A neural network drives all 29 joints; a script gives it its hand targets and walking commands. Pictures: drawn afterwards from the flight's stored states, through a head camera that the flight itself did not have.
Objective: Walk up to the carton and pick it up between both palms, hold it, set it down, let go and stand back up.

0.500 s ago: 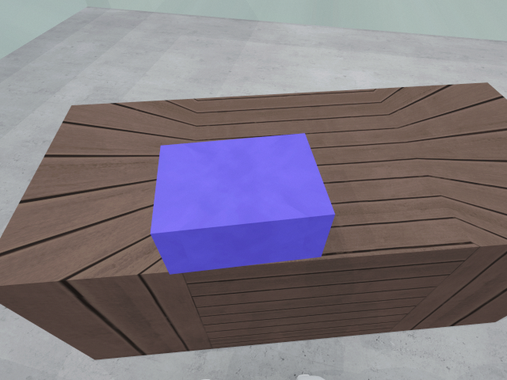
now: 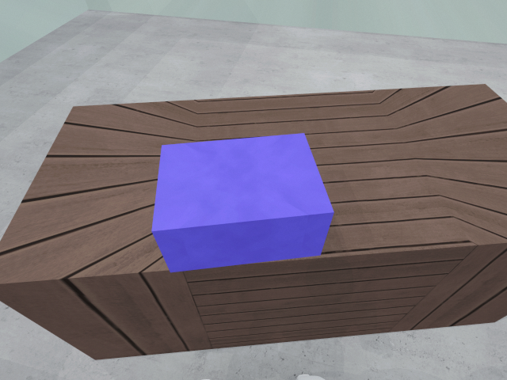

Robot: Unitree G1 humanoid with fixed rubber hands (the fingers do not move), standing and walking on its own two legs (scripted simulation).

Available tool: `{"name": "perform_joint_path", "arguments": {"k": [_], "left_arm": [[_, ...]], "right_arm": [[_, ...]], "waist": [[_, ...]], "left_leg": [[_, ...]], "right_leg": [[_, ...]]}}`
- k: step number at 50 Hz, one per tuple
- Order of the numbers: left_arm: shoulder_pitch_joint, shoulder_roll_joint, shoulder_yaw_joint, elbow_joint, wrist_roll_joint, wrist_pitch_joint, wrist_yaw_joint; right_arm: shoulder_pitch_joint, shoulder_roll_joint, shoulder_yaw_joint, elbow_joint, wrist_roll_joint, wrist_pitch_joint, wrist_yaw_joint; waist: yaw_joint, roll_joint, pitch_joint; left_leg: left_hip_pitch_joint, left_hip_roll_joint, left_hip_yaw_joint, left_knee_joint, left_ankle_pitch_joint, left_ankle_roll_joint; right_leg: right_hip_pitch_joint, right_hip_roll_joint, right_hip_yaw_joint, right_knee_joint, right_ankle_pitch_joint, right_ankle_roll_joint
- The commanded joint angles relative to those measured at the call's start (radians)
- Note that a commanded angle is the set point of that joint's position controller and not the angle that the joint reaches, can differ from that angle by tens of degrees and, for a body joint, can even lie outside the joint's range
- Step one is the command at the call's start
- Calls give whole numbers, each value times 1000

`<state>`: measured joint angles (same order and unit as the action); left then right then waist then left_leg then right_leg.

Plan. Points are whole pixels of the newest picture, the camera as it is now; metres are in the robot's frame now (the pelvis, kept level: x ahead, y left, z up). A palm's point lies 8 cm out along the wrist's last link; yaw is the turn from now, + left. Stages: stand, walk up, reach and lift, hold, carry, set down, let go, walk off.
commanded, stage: stand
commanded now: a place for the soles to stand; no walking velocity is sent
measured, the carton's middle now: (240, 199) +0.49 +0.03 -0.04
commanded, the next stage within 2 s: reach and lift in 0.04 s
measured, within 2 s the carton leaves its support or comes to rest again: neither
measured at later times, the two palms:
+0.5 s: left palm (64, 363) +0.18 +0.29 -0.05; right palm out of the picture +0.14 -0.33 -0.08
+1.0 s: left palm (76, 351) +0.19 +0.27 -0.03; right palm (465, 365) +0.16 -0.30 -0.03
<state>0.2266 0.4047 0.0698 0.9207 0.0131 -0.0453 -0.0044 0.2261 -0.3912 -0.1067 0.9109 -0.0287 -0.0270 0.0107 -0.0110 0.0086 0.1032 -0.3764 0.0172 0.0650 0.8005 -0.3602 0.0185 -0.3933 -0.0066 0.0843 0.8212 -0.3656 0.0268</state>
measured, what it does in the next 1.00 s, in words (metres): stands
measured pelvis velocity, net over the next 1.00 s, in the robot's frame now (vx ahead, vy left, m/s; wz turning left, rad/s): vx -0.01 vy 0.00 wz -0.01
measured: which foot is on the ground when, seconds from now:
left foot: down 0.00-1.00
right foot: down 0.00-1.00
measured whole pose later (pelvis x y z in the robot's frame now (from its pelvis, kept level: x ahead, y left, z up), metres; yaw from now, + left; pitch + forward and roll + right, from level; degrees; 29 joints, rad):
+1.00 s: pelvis -0.01 +0.00 +0.02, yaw +0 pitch -2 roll +0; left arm 0.09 0.31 0.06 0.46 -0.07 0.11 0.08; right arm 0.13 -0.39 -0.12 0.65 0.14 -0.23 0.14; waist -0.01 0.01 0.13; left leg -0.37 0.03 0.06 0.67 -0.26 0.00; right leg -0.38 0.01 0.08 0.65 -0.25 0.03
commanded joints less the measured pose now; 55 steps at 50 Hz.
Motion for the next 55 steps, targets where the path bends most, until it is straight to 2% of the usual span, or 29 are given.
{"name": "perform_joint_path", "arguments": {"k": [1, 2, 3, 4, 5, 6, 9, 12, 15, 20, 24, 29, 39, 48, 55], "left_arm": [[-137, 192, 16, -54, 3, 11, 10], [-139, 192, 15, -54, 3, 11, 10], [-464, 169, -24, -364, -5, 229, 53], [-400, 129, -27, -347, -4, 325, 79], [-362, 96, -20, -340, 18, 372, 76], [-354, 83, -19, -370, 28, 407, 70], [-341, 109, 2, -465, 24, 455, 58], [-264, 97, 30, -485, 35, 469, 45], [-213, 99, 69, -491, 53, 474, 37], [-191, 109, 114, -548, 45, 443, 40], [-163, 87, 123, -597, 18, 386, 48], [-101, 41, 111, -601, -12, 325, 54], [-63, -16, 77, -597, -111, 179, 76], [-72, -62, 38, -603, -138, 90, 95], [-80, -68, 34, -594, -160, 18, 94]], "right_arm": [[-118, -211, 5, -17, 17, -14, -8], [-119, -212, 5, -17, 17, -14, -8], [-350, -117, -152, -19, -64, -176, 34], [-338, -188, -179, 48, -64, -187, 71], [-330, -210, -176, 41, -68, -179, 78], [-299, -202, -174, 20, -64, -170, 80], [-225, -181, -159, -54, -28, -143, 72], [-171, -199, -130, -135, -2, -132, 65], [-139, -202, -111, -180, 13, -124, 66], [-106, -183, -91, -245, 40, -140, 77], [-76, -177, -78, -296, 62, -164, 88], [-44, -183, -60, -299, 98, -180, 107], [-66, -183, -42, -382, 170, -228, 129], [-100, -176, -31, -457, 209, -242, 147], [-111, -145, 5, -494, 247, -256, 147]], "waist": [[1, -75, -84], [1, -75, -82], [-2, 88, -62], [-13, 171, 13], [-8, 148, 28], [-14, 115, 24], [-16, 38, -12], [-3, 6, -48], [12, -24, -76], [23, -54, -113], [25, -60, -139], [20, -58, -158], [20, -58, -242], [39, -43, -285], [61, -81, -287]], "left_leg": [[49, 106, -213, -299, -35, 61], [47, 106, -213, -299, -35, 61], [-171, 62, -9, -188, -323, -55], [-323, 112, -23, -244, -467, -1], [-396, 127, -15, -254, -480, 38], [-385, 128, -6, -241, -444, 48], [-256, 105, 16, -223, -329, 35], [-158, 90, 16, -235, -189, 20], [-74, 58, 23, -221, -77, 4], [84, 15, 26, -201, 66, -24], [148, 3, 18, -219, 124, -35], [224, 1, 7, -264, 164, -44], [266, 8, -34, -362, 80, -28], [236, 24, -53, -426, -38, -14], [295, 3, -42, -401, -19, -16]], "right_leg": [[6, -53, 123, -268, 34, -109], [6, -52, 122, -268, 34, -109], [-42, 29, -174, -53, -136, -98], [69, 67, -191, 63, -97, -86], [150, 72, -196, 88, -51, -80], [166, 72, -193, 78, -20, -82], [185, 65, -177, -13, 58, -75], [215, 69, -170, -99, 127, -75], [197, 60, -151, -169, 136, -77], [103, 42, -134, -237, 152, -77], [96, 44, -132, -268, 189, -74], [102, 50, -129, -313, 211, -77], [104, 40, -114, -372, 127, -83], [121, 50, -111, -383, 56, -77], [51, 25, -84, -424, -9, -81]]}}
